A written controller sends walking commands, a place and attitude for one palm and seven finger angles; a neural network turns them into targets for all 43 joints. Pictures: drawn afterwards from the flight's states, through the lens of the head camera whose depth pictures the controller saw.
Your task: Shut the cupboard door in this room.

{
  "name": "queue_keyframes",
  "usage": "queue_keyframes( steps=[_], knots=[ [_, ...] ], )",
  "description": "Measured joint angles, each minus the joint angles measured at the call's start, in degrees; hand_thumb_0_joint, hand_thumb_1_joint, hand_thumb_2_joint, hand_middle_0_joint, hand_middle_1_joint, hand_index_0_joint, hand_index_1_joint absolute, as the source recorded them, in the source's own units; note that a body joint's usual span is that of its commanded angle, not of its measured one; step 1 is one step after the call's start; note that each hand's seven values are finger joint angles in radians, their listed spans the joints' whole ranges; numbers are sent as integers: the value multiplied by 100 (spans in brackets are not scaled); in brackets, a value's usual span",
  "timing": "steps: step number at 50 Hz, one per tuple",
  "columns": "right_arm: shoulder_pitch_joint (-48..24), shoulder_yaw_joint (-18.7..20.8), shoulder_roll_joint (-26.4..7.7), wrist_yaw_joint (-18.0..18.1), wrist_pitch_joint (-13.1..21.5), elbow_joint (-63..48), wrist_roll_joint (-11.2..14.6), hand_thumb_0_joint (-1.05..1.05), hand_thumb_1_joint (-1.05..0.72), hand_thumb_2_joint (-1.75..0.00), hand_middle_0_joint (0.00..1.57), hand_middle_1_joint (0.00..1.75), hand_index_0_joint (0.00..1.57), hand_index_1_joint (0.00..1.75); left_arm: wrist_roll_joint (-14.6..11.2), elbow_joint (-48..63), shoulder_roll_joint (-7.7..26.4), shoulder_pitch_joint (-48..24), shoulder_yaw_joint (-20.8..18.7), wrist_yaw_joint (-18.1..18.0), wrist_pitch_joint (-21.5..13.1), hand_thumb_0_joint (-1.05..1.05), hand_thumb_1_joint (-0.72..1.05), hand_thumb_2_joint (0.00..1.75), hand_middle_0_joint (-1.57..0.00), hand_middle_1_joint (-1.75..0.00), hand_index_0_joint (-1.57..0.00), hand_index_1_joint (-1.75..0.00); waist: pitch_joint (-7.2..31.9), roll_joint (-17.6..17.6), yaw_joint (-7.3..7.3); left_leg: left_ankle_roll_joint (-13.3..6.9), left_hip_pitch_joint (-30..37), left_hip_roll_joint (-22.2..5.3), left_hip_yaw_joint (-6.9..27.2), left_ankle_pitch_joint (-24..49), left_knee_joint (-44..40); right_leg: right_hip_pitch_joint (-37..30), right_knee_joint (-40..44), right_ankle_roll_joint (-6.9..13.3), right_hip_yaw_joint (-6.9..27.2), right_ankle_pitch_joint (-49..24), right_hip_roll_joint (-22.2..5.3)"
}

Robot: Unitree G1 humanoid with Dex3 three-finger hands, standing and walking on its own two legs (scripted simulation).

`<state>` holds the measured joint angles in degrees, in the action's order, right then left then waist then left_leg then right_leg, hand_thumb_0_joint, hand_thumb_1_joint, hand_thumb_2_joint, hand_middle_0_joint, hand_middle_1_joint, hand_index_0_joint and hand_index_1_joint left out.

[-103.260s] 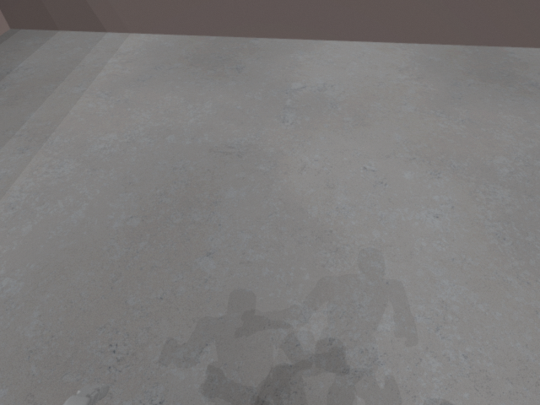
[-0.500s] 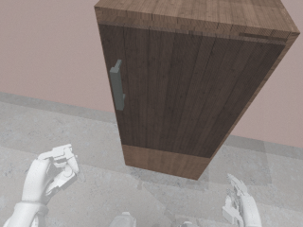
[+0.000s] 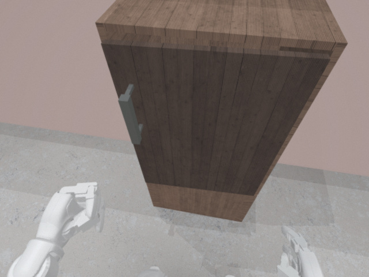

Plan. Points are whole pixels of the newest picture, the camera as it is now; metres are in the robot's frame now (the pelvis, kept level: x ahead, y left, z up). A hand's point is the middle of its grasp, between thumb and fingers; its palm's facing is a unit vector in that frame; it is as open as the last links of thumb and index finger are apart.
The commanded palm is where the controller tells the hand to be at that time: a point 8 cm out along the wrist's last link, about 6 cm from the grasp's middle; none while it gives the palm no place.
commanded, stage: raise the hand and make a fist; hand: left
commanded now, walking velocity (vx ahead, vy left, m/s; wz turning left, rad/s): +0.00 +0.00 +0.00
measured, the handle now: (133, 115) +0.47 +0.16 +0.07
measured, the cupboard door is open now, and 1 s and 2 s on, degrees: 3 3 3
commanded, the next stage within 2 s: bring the fist close to the handle in 0.20 s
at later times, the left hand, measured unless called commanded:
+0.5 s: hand (97, 205) +0.23 +0.18 +0.08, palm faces -0.07 -1.00 -0.05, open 3.1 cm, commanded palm +0.22 +0.22 +0.08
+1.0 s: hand (127, 169) +0.32 +0.14 +0.07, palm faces -0.14 -0.99 -0.03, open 3.1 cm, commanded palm +0.31 +0.19 +0.08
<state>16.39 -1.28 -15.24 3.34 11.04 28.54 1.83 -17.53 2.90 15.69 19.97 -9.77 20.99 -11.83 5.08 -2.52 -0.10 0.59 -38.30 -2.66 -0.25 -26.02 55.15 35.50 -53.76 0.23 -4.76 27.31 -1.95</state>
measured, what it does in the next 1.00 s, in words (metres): stands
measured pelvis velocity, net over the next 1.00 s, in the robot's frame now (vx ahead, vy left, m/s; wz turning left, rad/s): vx -0.01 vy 0.00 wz -0.01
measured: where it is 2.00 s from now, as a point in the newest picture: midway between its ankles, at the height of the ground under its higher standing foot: outside the picture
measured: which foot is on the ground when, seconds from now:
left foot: down 0.00-1.00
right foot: down 0.00-1.00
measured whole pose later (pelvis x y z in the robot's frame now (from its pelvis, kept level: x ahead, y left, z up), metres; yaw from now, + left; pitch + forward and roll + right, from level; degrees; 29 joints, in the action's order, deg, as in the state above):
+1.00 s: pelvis -0.01 +0.00 +0.00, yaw -1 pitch +9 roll +0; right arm 15.6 -1.4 -15.0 2.9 8.9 32.9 1.4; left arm -12.9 -17.0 13.0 -6.4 -6.2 13.9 -14.2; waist 3.8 -1.8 -1.3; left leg 0.6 -38.5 -2.3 -1.4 -23.9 52.9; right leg 36.9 -53.2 0.3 -3.5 25.7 -2.2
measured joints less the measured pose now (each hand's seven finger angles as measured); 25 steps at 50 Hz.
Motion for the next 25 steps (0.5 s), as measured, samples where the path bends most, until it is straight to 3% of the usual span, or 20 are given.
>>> queue_keyframes(
  steps=[8,16,25],
  knots=[
    [-3,51,31,-3,44,33,-14,1,-91,-90,20,30,20,30,-77,179,-40,46,-173,-266,-570,2,90,90,-129,-149,-130,-150,-32,86,38,73,-1,-41,31,23,27,24,-82,73,-24,18,41],
    [-82,8,22,12,17,10,7,1,-91,-90,20,30,20,30,-15,-77,-35,62,52,-31,-297,2,90,90,-129,-150,-130,-150,-23,-1,30,76,-6,-36,39,72,15,35,-90,78,-29,-14,39],
    [-130,-60,17,61,110,165,-8,1,-91,-90,20,30,20,30,-42,-395,-58,-774,-38,-241,-594,2,90,90,-130,-150,-130,-150,-85,20,57,75,-140,-30,100,73,152,127,-188,86,-80,-18,34]
  ],
)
